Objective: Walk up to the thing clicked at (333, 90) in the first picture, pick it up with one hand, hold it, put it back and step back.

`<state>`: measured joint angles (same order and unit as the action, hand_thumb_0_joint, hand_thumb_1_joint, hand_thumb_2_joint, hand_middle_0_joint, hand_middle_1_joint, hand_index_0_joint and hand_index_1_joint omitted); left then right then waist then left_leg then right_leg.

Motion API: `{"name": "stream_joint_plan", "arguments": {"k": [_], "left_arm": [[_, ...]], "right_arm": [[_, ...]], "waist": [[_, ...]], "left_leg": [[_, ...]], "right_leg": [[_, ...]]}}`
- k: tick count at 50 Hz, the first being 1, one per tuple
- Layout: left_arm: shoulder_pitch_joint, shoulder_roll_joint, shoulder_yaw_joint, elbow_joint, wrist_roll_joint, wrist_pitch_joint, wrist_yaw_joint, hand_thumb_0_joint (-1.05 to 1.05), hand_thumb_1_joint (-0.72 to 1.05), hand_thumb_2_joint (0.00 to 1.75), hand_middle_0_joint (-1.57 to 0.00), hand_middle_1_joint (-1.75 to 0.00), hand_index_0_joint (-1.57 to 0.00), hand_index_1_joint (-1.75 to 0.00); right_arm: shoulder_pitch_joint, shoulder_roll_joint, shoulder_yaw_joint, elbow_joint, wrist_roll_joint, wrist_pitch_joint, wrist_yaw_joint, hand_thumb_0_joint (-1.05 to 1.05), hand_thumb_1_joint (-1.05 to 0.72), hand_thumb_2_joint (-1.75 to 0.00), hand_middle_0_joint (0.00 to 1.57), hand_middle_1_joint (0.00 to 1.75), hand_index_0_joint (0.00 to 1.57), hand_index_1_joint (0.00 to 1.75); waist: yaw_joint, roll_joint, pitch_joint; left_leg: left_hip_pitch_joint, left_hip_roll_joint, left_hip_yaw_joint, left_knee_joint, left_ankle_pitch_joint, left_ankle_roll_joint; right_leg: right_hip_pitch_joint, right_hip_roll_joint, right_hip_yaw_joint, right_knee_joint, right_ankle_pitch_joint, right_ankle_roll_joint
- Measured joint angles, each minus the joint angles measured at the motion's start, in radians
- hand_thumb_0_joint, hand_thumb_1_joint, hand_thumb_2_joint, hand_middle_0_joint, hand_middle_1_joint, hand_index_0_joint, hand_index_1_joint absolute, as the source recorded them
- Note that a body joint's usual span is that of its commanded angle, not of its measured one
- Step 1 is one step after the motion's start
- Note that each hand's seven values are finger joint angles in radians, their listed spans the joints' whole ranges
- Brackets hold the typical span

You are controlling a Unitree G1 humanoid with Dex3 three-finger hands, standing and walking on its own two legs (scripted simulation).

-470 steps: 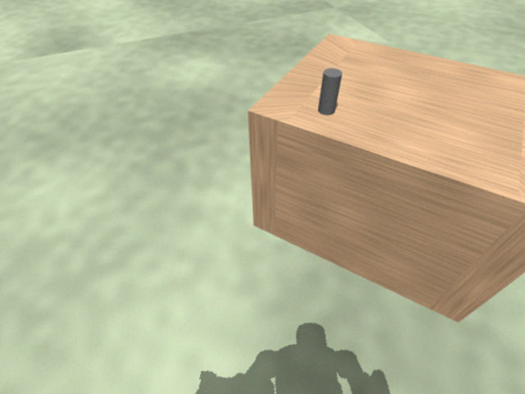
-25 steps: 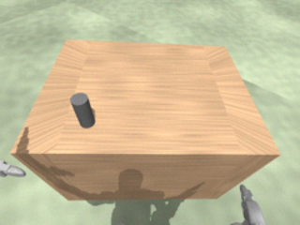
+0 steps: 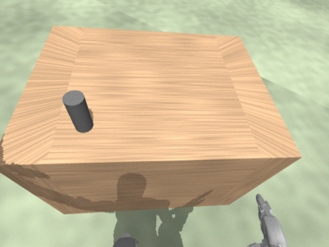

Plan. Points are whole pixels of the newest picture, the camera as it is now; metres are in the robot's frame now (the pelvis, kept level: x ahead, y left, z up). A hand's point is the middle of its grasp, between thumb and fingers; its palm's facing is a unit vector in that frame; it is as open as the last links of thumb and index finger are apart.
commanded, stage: go down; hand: left
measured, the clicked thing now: (79, 113) +0.49 +0.25 -0.02
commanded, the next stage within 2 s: approach in 1.54 s
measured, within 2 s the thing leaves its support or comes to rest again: neither
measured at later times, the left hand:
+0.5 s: hand out of the picture +0.35 +0.42 +0.09, palm faces +0.30 -0.95 +0.01, open 17.7 cm
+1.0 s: hand out of the picture +0.36 +0.42 +0.09, palm faces +0.31 -0.95 +0.01, open 17.7 cm
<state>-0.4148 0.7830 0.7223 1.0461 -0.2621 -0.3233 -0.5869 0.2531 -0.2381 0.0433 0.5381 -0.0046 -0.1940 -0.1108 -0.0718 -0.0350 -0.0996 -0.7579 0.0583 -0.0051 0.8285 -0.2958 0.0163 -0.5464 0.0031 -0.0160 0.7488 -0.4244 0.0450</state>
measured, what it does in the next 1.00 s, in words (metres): stands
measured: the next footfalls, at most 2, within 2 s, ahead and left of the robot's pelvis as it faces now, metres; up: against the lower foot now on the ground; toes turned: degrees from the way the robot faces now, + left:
none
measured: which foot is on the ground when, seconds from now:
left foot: down 0.00-1.00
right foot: down 0.00-1.00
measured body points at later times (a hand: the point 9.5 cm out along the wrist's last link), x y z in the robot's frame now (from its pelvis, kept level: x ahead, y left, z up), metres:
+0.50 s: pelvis +0.01 +0.00 -0.01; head +0.08 +0.05 +0.43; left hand +0.33 +0.47 +0.09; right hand +0.17 -0.25 -0.06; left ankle +0.06 +0.10 -0.70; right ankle -0.04 -0.16 -0.70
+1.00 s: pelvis +0.01 +0.00 -0.02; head +0.09 +0.04 +0.42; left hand +0.34 +0.47 +0.09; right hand +0.16 -0.26 -0.06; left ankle +0.06 +0.10 -0.70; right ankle -0.04 -0.16 -0.70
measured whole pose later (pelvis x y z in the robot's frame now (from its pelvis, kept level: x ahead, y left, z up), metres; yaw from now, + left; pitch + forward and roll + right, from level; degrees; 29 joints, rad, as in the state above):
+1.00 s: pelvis +0.01 +0.00 -0.02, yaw +0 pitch +17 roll -5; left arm -0.51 0.92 0.77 1.11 -0.22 -0.21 -0.61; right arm 0.31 -0.26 0.06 0.41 -0.01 -0.19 -0.11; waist -0.10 -0.02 -0.14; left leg -0.90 0.07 -0.03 0.96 -0.36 0.01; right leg -0.68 0.02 -0.03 0.87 -0.49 0.04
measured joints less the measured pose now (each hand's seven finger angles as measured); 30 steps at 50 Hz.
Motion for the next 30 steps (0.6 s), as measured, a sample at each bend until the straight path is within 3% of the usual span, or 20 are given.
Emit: {"name": "stream_joint_plan", "arguments": {"k": [11, 19, 30], "left_arm": [[0.007, 0.002, 0.009, -0.028, 0.014, 0.039, 0.000, -0.02, -0.60, 0.09, -0.05, -0.06, -0.05, -0.07], [-0.027, 0.041, 0.023, -0.007, 0.008, 0.051, -0.017, -0.02, -0.60, 0.09, -0.05, -0.06, -0.04, -0.07], [-0.075, 0.088, 0.054, 0.025, 0.032, 0.074, -0.015, -0.02, -0.60, 0.08, -0.05, -0.05, -0.04, -0.06]], "right_arm": [[0.021, 0.005, -0.001, -0.034, -0.001, -0.007, 0.003, -0.01, 0.50, -0.06, 0.06, 0.05, 0.06, 0.05], [0.024, 0.000, 0.010, -0.049, 0.003, -0.011, -0.001, -0.01, 0.50, -0.06, 0.06, 0.05, 0.06, 0.05], [0.038, -0.003, 0.010, -0.084, -0.006, -0.011, 0.003, -0.01, 0.50, -0.06, 0.06, 0.05, 0.06, 0.05]], "waist": [[0.000, 0.012, -0.024], [-0.002, 0.009, -0.024], [-0.016, 0.008, -0.028]], "left_leg": [[-0.034, 0.004, -0.001, 0.048, -0.032, 0.004], [-0.065, 0.004, -0.007, 0.076, -0.044, 0.003], [-0.107, 0.008, -0.019, 0.108, -0.054, -0.004]], "right_leg": [[-0.026, 0.004, 0.001, 0.030, -0.023, 0.004], [-0.054, 0.004, -0.004, 0.061, -0.039, 0.003], [-0.094, 0.011, -0.012, 0.096, -0.053, -0.003]]}}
